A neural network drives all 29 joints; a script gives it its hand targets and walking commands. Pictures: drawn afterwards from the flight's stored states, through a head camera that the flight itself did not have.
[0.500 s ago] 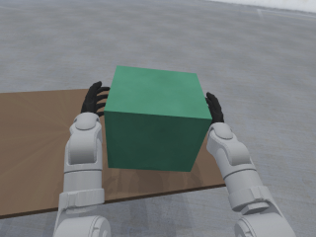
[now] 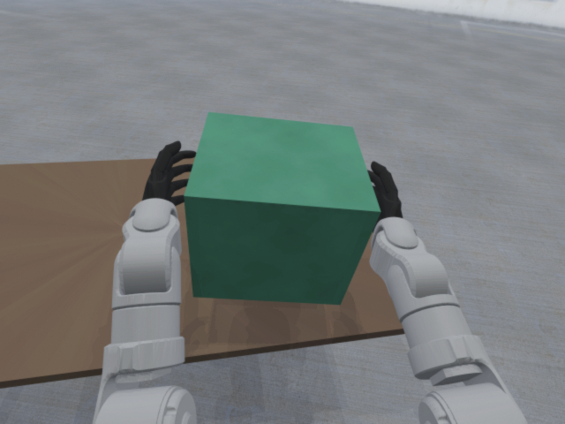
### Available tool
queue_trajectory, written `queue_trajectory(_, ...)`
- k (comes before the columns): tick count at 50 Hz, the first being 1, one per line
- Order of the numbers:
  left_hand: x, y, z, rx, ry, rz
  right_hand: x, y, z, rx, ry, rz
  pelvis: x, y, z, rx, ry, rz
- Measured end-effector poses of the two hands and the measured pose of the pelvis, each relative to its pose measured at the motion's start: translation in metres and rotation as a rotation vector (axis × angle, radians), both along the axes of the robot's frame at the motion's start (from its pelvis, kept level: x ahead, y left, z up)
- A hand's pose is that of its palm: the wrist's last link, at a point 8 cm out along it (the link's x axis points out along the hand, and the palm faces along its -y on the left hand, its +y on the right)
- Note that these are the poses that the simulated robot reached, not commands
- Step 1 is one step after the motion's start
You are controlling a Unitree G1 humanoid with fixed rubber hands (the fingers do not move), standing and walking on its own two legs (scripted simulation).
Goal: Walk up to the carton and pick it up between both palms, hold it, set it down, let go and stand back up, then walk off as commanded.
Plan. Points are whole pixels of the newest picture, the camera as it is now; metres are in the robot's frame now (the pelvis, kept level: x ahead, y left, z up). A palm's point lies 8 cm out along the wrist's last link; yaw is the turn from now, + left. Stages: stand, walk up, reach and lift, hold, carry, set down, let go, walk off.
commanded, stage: hold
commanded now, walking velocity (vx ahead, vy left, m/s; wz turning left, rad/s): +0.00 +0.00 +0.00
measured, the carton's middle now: (275, 209) +0.38 +0.01 +0.16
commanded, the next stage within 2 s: none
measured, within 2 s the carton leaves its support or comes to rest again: neither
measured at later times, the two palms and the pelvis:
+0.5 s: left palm (159, 204) +0.36 +0.16 +0.19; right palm (382, 220) +0.36 -0.14 +0.17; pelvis -0.01 +0.00 +0.00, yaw +0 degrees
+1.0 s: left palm (165, 202) +0.36 +0.15 +0.19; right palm (384, 220) +0.36 -0.14 +0.16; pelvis +0.01 +0.00 +0.00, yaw +0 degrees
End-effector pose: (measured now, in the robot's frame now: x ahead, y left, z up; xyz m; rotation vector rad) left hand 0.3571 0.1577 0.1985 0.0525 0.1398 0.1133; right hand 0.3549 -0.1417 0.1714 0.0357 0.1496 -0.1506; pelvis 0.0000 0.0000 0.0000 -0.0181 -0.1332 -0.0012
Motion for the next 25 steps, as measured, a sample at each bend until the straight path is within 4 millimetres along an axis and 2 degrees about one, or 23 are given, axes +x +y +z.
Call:
queue_trajectory(8, -0.0009, 0.0004, -0.0027, 0.004, 0.021, -0.004, -0.0034, 0.0008, -0.0044, 0.007, 0.021, -0.008, -0.0038, 0.003, 0.0001, 0.0, -0.002, -0.005)
queue_trajectory(14, -0.0013, 0.0007, 0.0034, 0.005, -0.001, -0.005, -0.0034, 0.0009, 0.0016, 0.003, -0.002, -0.008, -0.0067, 0.0036, -0.0001, -0.002, 0.003, -0.003)
queue_trajectory(21, 0.003, 0.0015, -0.0052, 0.002, 0.038, -0.002, 0.0003, 0.0019, -0.0052, -0.01, 0.034, -0.003, -0.009, 0.0041, 0.0002, 0.0, 0.004, -0.005)
queue_trajectory(25, 0.0009, 0.0026, -0.0044, -0.011, 0.012, 0.003, 0.0002, 0.0029, -0.0028, -0.005, 0.007, -0.002, -0.0068, 0.0041, 0.0001, -0.003, 0.014, -0.008)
